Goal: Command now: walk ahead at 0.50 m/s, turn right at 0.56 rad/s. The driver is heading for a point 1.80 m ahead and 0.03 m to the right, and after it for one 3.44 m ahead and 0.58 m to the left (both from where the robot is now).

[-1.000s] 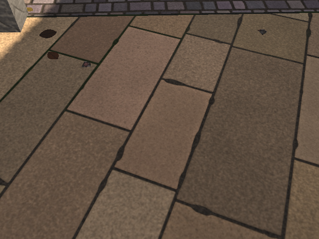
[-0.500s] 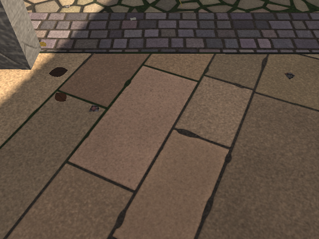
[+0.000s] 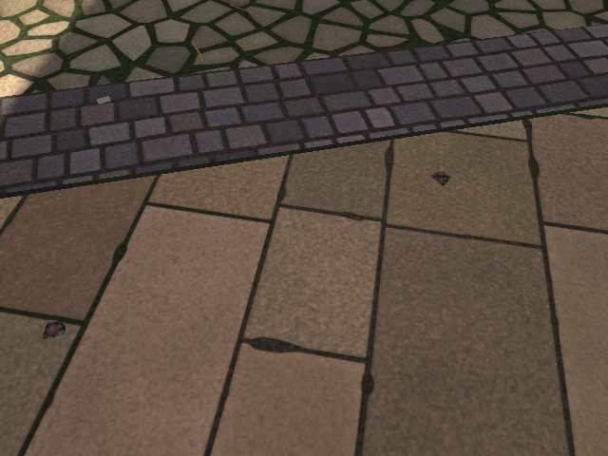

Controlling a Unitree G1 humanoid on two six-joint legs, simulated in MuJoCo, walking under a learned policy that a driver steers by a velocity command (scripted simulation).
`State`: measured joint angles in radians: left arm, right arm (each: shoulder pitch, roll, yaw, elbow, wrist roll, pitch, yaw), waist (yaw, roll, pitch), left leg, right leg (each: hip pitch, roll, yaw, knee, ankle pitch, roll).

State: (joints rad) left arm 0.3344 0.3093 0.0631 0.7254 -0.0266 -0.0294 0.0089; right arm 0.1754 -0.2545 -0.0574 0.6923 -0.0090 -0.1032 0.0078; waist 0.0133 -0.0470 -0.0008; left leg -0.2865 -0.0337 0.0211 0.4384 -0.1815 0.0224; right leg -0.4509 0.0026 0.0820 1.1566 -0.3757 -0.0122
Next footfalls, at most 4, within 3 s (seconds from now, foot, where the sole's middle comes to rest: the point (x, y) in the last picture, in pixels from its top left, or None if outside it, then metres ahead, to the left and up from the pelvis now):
0.38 right None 0.33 -0.18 -0.78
0.92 left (323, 379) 0.68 -0.03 -0.78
1.40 right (392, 284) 0.96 -0.21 -0.78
1.88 left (270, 234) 1.12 0.12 -0.78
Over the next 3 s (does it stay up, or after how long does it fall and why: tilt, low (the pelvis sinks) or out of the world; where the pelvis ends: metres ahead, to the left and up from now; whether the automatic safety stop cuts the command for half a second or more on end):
stays up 1.17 0.03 0.00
